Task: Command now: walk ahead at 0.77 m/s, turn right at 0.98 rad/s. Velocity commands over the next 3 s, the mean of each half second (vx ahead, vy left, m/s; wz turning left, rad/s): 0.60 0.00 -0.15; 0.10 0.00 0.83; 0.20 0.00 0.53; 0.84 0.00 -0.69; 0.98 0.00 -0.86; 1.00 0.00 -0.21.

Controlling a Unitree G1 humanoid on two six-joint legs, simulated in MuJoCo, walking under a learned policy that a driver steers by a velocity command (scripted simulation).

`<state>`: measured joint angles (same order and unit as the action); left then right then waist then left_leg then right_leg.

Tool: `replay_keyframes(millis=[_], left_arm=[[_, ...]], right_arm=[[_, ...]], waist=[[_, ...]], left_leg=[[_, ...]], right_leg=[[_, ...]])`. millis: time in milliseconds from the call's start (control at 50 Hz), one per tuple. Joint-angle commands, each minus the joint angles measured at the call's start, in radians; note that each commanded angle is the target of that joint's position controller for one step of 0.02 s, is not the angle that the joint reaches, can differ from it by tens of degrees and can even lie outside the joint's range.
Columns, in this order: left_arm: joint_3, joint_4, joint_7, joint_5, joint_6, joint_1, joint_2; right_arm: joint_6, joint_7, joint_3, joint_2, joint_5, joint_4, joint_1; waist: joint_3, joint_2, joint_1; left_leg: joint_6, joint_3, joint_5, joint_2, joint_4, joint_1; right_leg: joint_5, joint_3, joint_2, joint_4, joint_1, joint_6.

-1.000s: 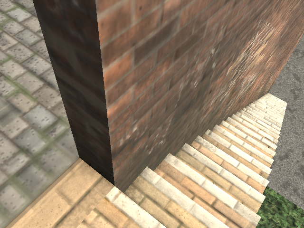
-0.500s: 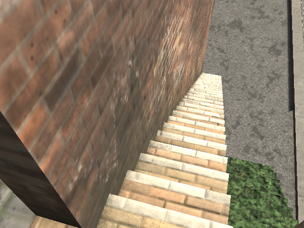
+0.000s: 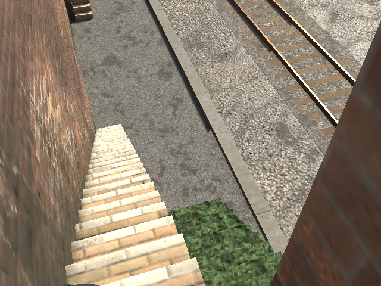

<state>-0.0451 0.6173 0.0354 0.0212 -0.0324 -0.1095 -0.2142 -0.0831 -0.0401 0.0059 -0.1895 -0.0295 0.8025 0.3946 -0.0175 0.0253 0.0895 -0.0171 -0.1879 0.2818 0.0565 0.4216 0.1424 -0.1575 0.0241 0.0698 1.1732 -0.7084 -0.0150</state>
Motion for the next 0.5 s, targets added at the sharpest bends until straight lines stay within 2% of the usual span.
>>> replay_keyframes(millis=[20,40,60,80,100,120,140,160,180,200,220,240,260,280,300,320,340,360,380,400,420,440,460,480,500], left_arm=[[0.022,-0.162,-0.005,-0.028,-0.015,0.121,0.062],[0.013,-0.156,-0.003,-0.031,-0.014,0.093,0.041],[-0.03,-0.109,-0.021,-0.027,-0.02,0.003,-0.071],[-0.04,-0.094,-0.035,-0.019,-0.024,-0.048,-0.088],[-0.034,-0.077,-0.045,-0.016,-0.021,-0.095,-0.059],[-0.046,-0.031,-0.055,-0.005,-0.014,-0.217,-0.072],[-0.057,0.002,-0.065,0.016,-0.016,-0.39,-0.083],[-0.046,-0.006,-0.059,0.004,-0.013,-0.333,-0.123],[-0.071,-0.057,-0.08,-0.043,-0.014,-0.231,-0.224],[-0.065,-0.092,-0.086,-0.04,-0.019,-0.129,-0.202],[-0.037,-0.113,-0.085,-0.033,-0.018,-0.076,-0.123],[-0.011,-0.142,-0.086,-0.023,-0.016,0.047,-0.078],[0.001,-0.131,-0.088,-0.011,-0.003,0.027,-0.057],[0.012,-0.121,-0.087,-0.006,0.003,0.007,-0.048],[0.014,-0.114,-0.081,0.0,0.006,0.006,-0.062],[0.012,-0.106,-0.076,0.004,0.007,0.011,-0.075],[0.008,-0.105,-0.075,0.0,0.001,0.032,-0.087],[-0.002,-0.083,-0.075,0.005,-0.002,-0.051,-0.128],[-0.014,0.009,-0.049,-0.016,-0.045,-0.125,-0.158],[-0.015,-0.003,-0.052,-0.023,-0.068,-0.102,-0.163],[-0.011,-0.006,-0.059,-0.018,-0.073,-0.069,-0.152],[-0.005,-0.006,-0.066,-0.016,-0.075,-0.052,-0.137],[0.007,0.011,-0.061,-0.014,-0.071,-0.045,-0.092],[0.013,-0.04,-0.053,0.022,-0.04,-0.044,-0.088],[0.016,-0.138,0.024,0.112,0.066,0.187,-0.133]], right_arm=[[0.012,0.0,0.008,-0.074,0.001,-0.069,-0.134],[-0.004,0.005,0.01,-0.109,0.028,-0.1,-0.223],[-0.003,0.009,0.033,-0.185,0.013,-0.088,-0.161],[-0.004,0.003,0.045,-0.209,0.012,-0.077,-0.148],[-0.005,0.002,0.038,-0.186,0.024,-0.076,-0.143],[0.002,0.001,0.034,-0.168,0.032,-0.097,-0.164],[0.024,0.009,0.048,-0.195,0.045,-0.141,-0.212],[0.04,0.016,0.029,-0.078,0.023,-0.2,-0.244],[0.049,0.032,0.037,-0.094,0.028,-0.268,-0.197],[0.052,0.037,0.037,-0.121,0.012,-0.244,-0.14],[0.059,0.038,0.036,-0.118,0.003,-0.232,-0.199],[0.07,0.038,0.039,-0.096,0.042,-0.222,-0.279],[0.091,0.032,0.033,-0.088,0.048,-0.193,-0.215],[0.115,0.033,0.034,-0.091,0.042,-0.159,-0.179],[0.136,0.033,0.037,-0.092,0.048,-0.133,-0.145],[0.157,0.038,0.038,-0.093,0.044,-0.114,-0.109],[0.17,0.046,0.04,-0.093,0.037,-0.109,-0.119],[0.162,0.056,0.054,-0.124,0.033,-0.103,-0.074],[0.182,0.019,0.091,-0.144,0.054,-0.04,-0.018],[0.19,0.007,0.095,-0.147,0.062,-0.063,-0.029],[0.2,0.0,0.105,-0.159,0.057,-0.072,-0.053],[0.21,-0.005,0.112,-0.173,0.043,-0.091,-0.075],[0.226,-0.007,0.117,-0.178,0.037,-0.116,-0.093],[0.223,0.015,0.097,-0.153,0.006,-0.098,0.031],[0.095,0.076,0.049,-0.164,0.021,-0.116,0.058]], waist=[[0.098,-0.229,-0.084],[0.05,-0.257,-0.133],[-0.002,-0.172,-0.14],[-0.001,-0.127,-0.154],[-0.015,-0.114,-0.176],[-0.065,-0.101,-0.231],[-0.091,0.015,-0.308],[-0.003,0.252,-0.193],[-0.177,0.407,-0.161],[-0.247,0.239,-0.116],[-0.198,0.107,-0.116],[-0.153,0.055,-0.095],[-0.165,0.028,-0.074],[-0.163,0.011,-0.076],[-0.153,0.035,-0.064],[-0.143,0.071,-0.054],[-0.131,0.099,-0.057],[-0.093,0.126,-0.074],[-0.063,0.016,-0.053],[-0.026,0.059,-0.046],[-0.014,0.105,-0.05],[-0.004,0.109,-0.048],[0.013,0.112,-0.043],[-0.007,0.213,-0.072],[0.137,0.037,-0.026]], left_leg=[[0.117,0.008,-0.162,0.2,-0.169,0.241],[0.122,0.004,-0.324,0.215,-0.175,0.338],[0.111,-0.033,-0.174,0.188,-0.127,0.129],[0.09,-0.063,-0.158,0.189,-0.082,0.113],[0.086,-0.073,-0.33,0.179,0.005,0.146],[0.072,-0.073,-0.619,0.141,0.2,0.148],[0.045,-0.04,-0.636,0.11,0.533,0.266],[0.038,0.074,0.159,-0.013,0.78,0.563],[0.0,0.258,0.176,-0.073,0.938,0.774],[-0.008,0.331,0.136,-0.041,0.979,0.766],[-0.025,0.33,0.127,-0.033,0.977,0.713],[-0.045,0.329,0.091,-0.049,0.98,0.682],[-0.057,0.37,0.108,-0.048,0.904,0.614],[-0.065,0.363,0.097,-0.062,0.842,0.524],[-0.063,0.347,0.069,-0.08,0.806,0.468],[-0.055,0.304,0.027,-0.092,0.764,0.402],[-0.04,0.275,-0.02,-0.109,0.748,0.36],[-0.039,0.266,-0.081,-0.116,0.796,0.347],[-0.011,0.295,-0.121,-0.148,0.845,0.381],[0.003,0.308,-0.115,-0.15,0.862,0.445],[0.019,0.311,-0.081,-0.149,0.909,0.501],[0.027,0.321,-0.066,-0.143,0.946,0.545],[0.03,0.359,-0.034,-0.121,0.921,0.59],[-0.036,0.303,0.055,-0.147,1.033,0.514],[-0.088,0.344,-0.167,-0.11,1.067,0.509]], right_leg=[[0.118,-0.046,-0.004,-0.126,0.18,-0.017],[0.15,-0.05,-0.035,-0.129,0.369,-0.028],[-0.044,-0.085,-0.07,-0.25,0.249,-0.023],[-0.032,-0.113,-0.083,-0.364,0.313,-0.024],[-0.016,-0.131,-0.108,-0.462,0.452,-0.031],[-0.063,-0.094,-0.143,-0.545,0.591,-0.047],[0.006,0.067,-0.081,-0.612,0.726,-0.071],[0.521,0.245,0.031,-0.577,0.785,-0.043],[0.38,0.588,0.118,-0.703,0.883,-0.117],[0.15,0.639,0.202,-0.725,0.824,-0.171],[0.083,0.552,0.208,-0.728,0.696,-0.167],[0.289,0.526,0.229,-0.765,0.616,-0.139],[0.328,0.458,0.26,-0.774,0.552,-0.122],[0.329,0.393,0.256,-0.797,0.484,-0.097],[0.309,0.314,0.245,-0.816,0.448,-0.076],[0.302,0.219,0.214,-0.823,0.408,-0.044],[0.283,0.146,0.184,-0.827,0.384,-0.019],[0.16,0.071,0.147,-0.845,0.368,-0.027],[0.201,0.088,0.138,-0.837,0.374,0.043],[0.236,0.066,0.154,-0.832,0.401,0.058],[0.186,0.053,0.181,-0.837,0.419,0.024],[0.152,0.055,0.205,-0.824,0.436,-0.014],[0.161,0.053,0.235,-0.81,0.459,-0.05],[0.075,0.046,0.258,-0.87,0.449,-0.072],[-0.087,0.126,0.333,-0.918,0.294,-0.132]])
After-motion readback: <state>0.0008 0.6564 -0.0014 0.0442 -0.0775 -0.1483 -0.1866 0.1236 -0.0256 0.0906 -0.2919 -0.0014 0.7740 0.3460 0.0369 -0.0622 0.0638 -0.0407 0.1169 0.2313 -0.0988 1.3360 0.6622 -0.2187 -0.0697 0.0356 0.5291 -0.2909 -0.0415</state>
